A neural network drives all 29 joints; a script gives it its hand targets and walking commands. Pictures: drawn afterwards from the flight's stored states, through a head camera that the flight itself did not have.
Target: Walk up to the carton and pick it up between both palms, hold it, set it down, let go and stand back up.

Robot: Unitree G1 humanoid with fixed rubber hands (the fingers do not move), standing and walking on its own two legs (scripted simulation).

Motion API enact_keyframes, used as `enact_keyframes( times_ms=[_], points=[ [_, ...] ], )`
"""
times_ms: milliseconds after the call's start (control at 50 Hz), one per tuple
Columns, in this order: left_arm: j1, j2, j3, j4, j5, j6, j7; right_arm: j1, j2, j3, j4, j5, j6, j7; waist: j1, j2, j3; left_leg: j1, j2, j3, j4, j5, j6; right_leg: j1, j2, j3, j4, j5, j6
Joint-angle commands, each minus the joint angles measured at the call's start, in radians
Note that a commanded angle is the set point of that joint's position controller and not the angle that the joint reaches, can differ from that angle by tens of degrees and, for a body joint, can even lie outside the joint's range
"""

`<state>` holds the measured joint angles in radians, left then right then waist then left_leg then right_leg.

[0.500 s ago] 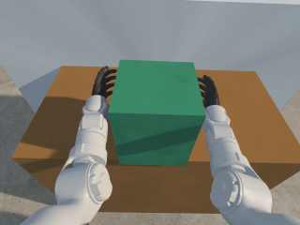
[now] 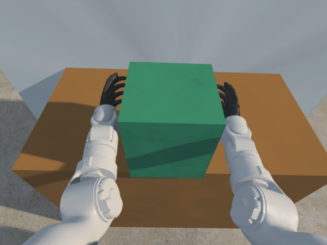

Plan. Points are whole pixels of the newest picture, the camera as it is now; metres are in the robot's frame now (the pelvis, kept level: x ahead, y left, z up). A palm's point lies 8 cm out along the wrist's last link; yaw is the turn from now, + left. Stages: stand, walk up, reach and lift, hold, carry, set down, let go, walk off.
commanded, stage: set down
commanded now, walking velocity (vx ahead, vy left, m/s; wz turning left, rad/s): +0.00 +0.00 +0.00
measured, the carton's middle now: (168, 123) +0.41 +0.02 +0.05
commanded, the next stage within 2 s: none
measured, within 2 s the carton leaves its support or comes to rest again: neither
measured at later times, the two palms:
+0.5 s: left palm (111, 119) +0.41 +0.17 +0.07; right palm (237, 115) +0.41 -0.15 +0.10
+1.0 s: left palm (99, 148) +0.31 +0.18 +0.08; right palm (266, 154) +0.30 -0.20 +0.09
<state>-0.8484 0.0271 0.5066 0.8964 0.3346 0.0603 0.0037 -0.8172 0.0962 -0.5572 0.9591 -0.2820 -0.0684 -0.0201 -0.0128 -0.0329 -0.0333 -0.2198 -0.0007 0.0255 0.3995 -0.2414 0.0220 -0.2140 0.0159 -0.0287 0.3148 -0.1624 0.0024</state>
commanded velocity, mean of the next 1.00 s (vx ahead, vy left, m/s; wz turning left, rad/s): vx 0.00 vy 0.00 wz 0.00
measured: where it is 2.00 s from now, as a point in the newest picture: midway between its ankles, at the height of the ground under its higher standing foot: outside the picture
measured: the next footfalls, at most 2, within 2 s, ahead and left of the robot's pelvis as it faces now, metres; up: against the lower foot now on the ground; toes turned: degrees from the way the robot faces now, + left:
none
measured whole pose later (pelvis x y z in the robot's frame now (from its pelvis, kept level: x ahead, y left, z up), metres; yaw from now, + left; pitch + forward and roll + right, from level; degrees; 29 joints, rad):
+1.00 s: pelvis -0.05 +0.00 +0.00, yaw +0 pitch +0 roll -2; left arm -0.51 0.12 0.15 0.77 -0.08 0.00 0.09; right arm -0.52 -0.19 -0.02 0.79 0.26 0.00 -0.08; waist -0.01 0.01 -0.07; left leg -0.26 0.01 0.03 0.44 -0.19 0.02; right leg -0.23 0.03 -0.03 0.32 -0.10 -0.01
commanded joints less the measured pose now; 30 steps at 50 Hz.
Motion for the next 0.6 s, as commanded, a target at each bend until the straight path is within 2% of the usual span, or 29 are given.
enact_keyframes(
  times_ms=[0,20,40,60,80,100,120,140,160,180,200,220,240,260,280,300,340,360,380,400,420,440,460,480,500,520,540,560,580],
  points=[
    [-0.479,0.169,-0.242,0.042,-0.139,-0.058,0.085,-0.456,-0.207,0.247,-0.015,0.158,-0.046,-0.037,0.032,0.148,-0.381,0.038,-0.001,0.068,-0.004,0.452,-0.096,0.144,0.043,-0.039,0.008,0.269,0.020],
    [-0.481,0.201,-0.262,0.041,-0.183,-0.060,0.097,-0.457,-0.260,0.273,-0.006,0.198,-0.052,-0.043,0.041,0.154,-0.415,0.041,0.002,0.062,0.010,0.455,-0.107,0.125,0.053,-0.033,0.010,0.274,0.012],
    [-0.518,0.198,-0.317,0.054,-0.237,-0.078,0.108,-0.508,-0.270,0.294,-0.018,0.229,-0.063,-0.055,0.023,0.153,-0.470,0.031,0.006,0.053,0.034,0.473,-0.108,0.112,0.053,-0.030,0.021,0.281,0.002],
    [-0.527,0.211,-0.313,0.070,-0.270,-0.091,0.118,-0.542,-0.264,0.312,-0.029,0.239,-0.061,-0.056,0.042,0.125,-0.517,0.007,0.008,0.056,0.049,0.482,-0.111,0.104,0.054,-0.031,0.034,0.291,0.002],
    [-0.546,0.221,-0.335,0.035,-0.302,-0.117,0.133,-0.558,-0.267,0.316,-0.063,0.261,-0.073,-0.063,0.040,0.125,-0.600,0.019,0.013,0.049,0.068,0.530,-0.115,0.096,0.059,-0.029,0.048,0.332,0.005],
    [-0.504,0.213,-0.344,0.071,-0.321,-0.118,0.138,-0.542,-0.276,0.342,-0.063,0.287,-0.083,-0.073,0.050,0.123,-0.611,0.011,0.017,0.048,0.092,0.577,-0.122,0.101,0.059,-0.021,0.060,0.366,0.004],
    [-0.539,0.220,-0.349,0.085,-0.327,-0.121,0.140,-0.569,-0.286,0.335,-0.037,0.290,-0.077,-0.079,0.047,0.112,-0.625,-0.016,0.018,0.046,0.098,0.574,-0.119,0.084,0.056,-0.020,0.067,0.381,0.008],
    [-0.510,0.224,-0.353,0.115,-0.332,-0.120,0.134,-0.562,-0.281,0.373,-0.045,0.324,-0.073,-0.082,0.059,0.097,-0.605,-0.031,0.021,0.049,0.097,0.565,-0.115,0.125,0.052,-0.012,0.075,0.401,0.008],
    [-0.507,0.232,-0.362,0.155,-0.336,-0.112,0.129,-0.545,-0.289,0.397,-0.013,0.346,-0.056,-0.080,0.065,0.079,-0.586,-0.044,0.022,0.053,0.090,0.539,-0.108,0.117,0.052,-0.004,0.065,0.368,0.003],
    [-0.480,0.268,-0.336,0.112,-0.328,-0.117,0.134,-0.536,-0.330,0.399,-0.030,0.352,-0.060,-0.087,0.073,0.095,-0.658,-0.038,0.017,0.056,0.098,0.571,-0.111,0.162,0.044,0.007,0.083,0.441,0.007],
    [-0.425,0.262,-0.331,0.077,-0.327,-0.111,0.128,-0.497,-0.357,0.409,-0.023,0.358,-0.067,-0.097,0.054,0.096,-0.662,-0.004,0.019,0.046,0.098,0.625,-0.114,0.200,0.049,0.002,0.097,0.528,0.015],
    [-0.480,0.272,-0.332,0.113,-0.326,-0.116,0.127,-0.512,-0.364,0.426,0.017,0.387,-0.064,-0.095,0.066,0.114,-0.646,-0.027,0.022,0.043,0.103,0.616,-0.119,0.167,0.049,0.007,0.100,0.479,0.008],
    [-0.446,0.280,-0.324,0.097,-0.329,-0.111,0.123,-0.524,-0.367,0.433,-0.032,0.397,-0.064,-0.093,0.073,0.117,-0.668,-0.003,0.016,0.050,0.112,0.646,-0.122,0.172,0.048,0.005,0.098,0.513,0.011],
    [-0.420,0.273,-0.329,0.089,-0.321,-0.104,0.114,-0.473,-0.366,0.459,0.010,0.408,-0.059,-0.094,0.076,0.117,-0.622,0.000,0.014,0.054,0.101,0.629,-0.122,0.166,0.051,0.003,0.090,0.497,0.012],
    [-0.338,0.279,-0.317,-0.004,-0.326,-0.113,0.108,-0.401,-0.370,0.462,-0.074,0.417,-0.095,-0.097,0.084,0.113,-0.703,0.059,0.016,0.048,0.116,0.742,-0.126,0.196,0.054,0.008,0.106,0.608,0.020],
    [-0.327,0.265,-0.341,-0.043,-0.342,-0.113,0.107,-0.396,-0.379,0.484,-0.077,0.438,-0.107,-0.095,0.066,0.122,-0.737,0.091,0.019,0.034,0.127,0.789,-0.131,0.196,0.064,-0.004,0.108,0.624,0.016],
    [-0.343,0.265,-0.340,-0.025,-0.332,-0.112,0.102,-0.390,-0.374,0.497,-0.048,0.458,-0.114,-0.095,0.080,0.150,-0.709,0.097,0.024,0.040,0.145,0.828,-0.137,0.140,0.061,0.004,0.105,0.601,0.009],
    [-0.291,0.238,-0.358,-0.061,-0.347,-0.113,0.093,-0.350,-0.400,0.514,-0.047,0.468,-0.125,-0.089,0.061,0.135,-0.690,0.139,0.024,0.026,0.149,0.875,-0.136,0.137,0.068,-0.001,0.098,0.627,0.009],
    [-0.253,0.227,-0.341,-0.107,-0.330,-0.115,0.098,-0.302,-0.415,0.501,-0.028,0.460,-0.137,-0.083,0.058,0.168,-0.727,0.219,0.041,0.020,0.161,0.944,-0.149,0.061,0.080,-0.017,0.093,0.576,0.009],
    [-0.274,0.228,-0.352,-0.122,-0.329,-0.112,0.100,-0.266,-0.445,0.488,0.027,0.473,-0.132,-0.073,0.047,0.177,-0.673,0.273,0.046,0.008,0.168,0.947,-0.162,-0.005,0.093,-0.029,0.065,0.479,0.001],
    [-0.209,0.217,-0.355,-0.127,-0.313,-0.100,0.099,-0.225,-0.436,0.492,0.017,0.462,-0.135,-0.070,0.055,0.181,-0.667,0.308,0.053,0.004,0.171,0.976,-0.159,-0.018,0.091,-0.027,0.055,0.476,-0.011],
    [-0.201,0.215,-0.370,-0.167,-0.331,-0.100,0.094,-0.203,-0.452,0.487,0.043,0.479,-0.127,-0.066,0.033,0.187,-0.634,0.327,0.053,-0.004,0.169,0.990,-0.160,-0.047,0.093,-0.029,0.045,0.444,-0.016],
    [-0.289,0.231,-0.354,-0.142,-0.339,-0.109,0.098,-0.293,-0.453,0.487,0.037,0.478,-0.119,-0.059,0.067,0.201,-0.635,0.303,0.055,0.010,0.165,0.929,-0.158,-0.122,0.088,-0.025,0.028,0.325,-0.022],
    [-0.039,0.204,-0.370,-0.286,-0.335,-0.103,0.089,-0.054,-0.451,0.541,-0.032,0.515,-0.150,-0.061,0.037,0.181,-0.672,0.374,0.050,-0.004,0.172,1.072,-0.163,0.065,0.090,-0.017,0.043,0.573,-0.031],
    [-0.073,0.209,-0.373,-0.314,-0.343,-0.102,0.091,-0.072,-0.455,0.554,-0.032,0.507,-0.153,-0.060,0.034,0.192,-0.667,0.391,0.054,-0.012,0.179,1.078,-0.165,0.014,0.097,-0.032,0.045,0.525,-0.017],
    [-0.163,0.250,-0.352,-0.298,-0.343,-0.124,0.089,-0.147,-0.457,0.537,-0.011,0.514,-0.136,-0.060,0.064,0.196,-0.654,0.335,0.046,0.011,0.169,0.998,-0.156,-0.014,0.088,-0.021,0.038,0.452,-0.018],
    [-0.046,0.235,-0.379,-0.402,-0.353,-0.121,0.084,-0.056,-0.449,0.580,-0.108,0.528,-0.153,-0.057,0.043,0.156,-0.717,0.378,0.043,-0.001,0.179,1.093,-0.153,0.084,0.089,-0.018,0.039,0.605,-0.022],
    [-0.074,0.237,-0.394,-0.416,-0.369,-0.129,0.080,-0.075,-0.467,0.560,-0.094,0.529,-0.144,-0.053,0.013,0.175,-0.679,0.335,0.036,-0.001,0.162,1.030,-0.150,0.072,0.085,-0.011,0.036,0.565,-0.019],
    [-0.054,0.251,-0.371,-0.458,-0.368,-0.139,0.081,-0.043,-0.465,0.570,-0.140,0.554,-0.150,-0.050,0.029,0.195,-0.671,0.343,0.024,0.003,0.150,0.985,-0.150,0.103,0.081,-0.002,0.041,0.552,-0.010]
  ],
)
